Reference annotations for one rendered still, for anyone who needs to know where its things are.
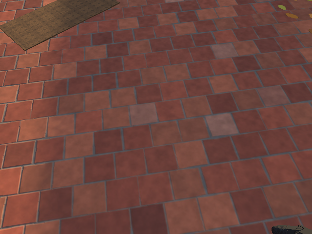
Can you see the robot right hand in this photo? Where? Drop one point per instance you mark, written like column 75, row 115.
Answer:
column 290, row 229

